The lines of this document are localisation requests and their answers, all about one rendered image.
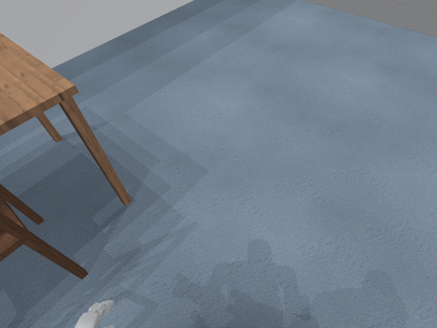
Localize robot left hand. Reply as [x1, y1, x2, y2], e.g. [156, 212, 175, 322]
[74, 300, 115, 328]

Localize chair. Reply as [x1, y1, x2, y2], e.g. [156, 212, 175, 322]
[0, 184, 89, 279]

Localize table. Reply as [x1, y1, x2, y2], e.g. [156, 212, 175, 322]
[0, 33, 132, 206]

